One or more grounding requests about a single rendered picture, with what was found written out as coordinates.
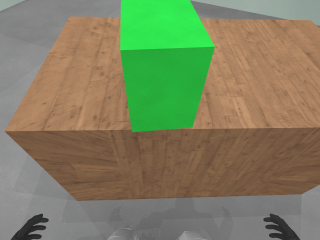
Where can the carton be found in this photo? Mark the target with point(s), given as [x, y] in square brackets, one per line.
[166, 54]

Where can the robot left thigh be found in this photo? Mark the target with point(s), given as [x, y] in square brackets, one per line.
[123, 234]

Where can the pedestal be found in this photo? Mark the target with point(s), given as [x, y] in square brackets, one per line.
[256, 131]

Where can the robot left hand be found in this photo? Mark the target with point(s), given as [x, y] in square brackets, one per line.
[23, 233]

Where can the robot right hand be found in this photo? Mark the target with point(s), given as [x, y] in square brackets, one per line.
[287, 232]

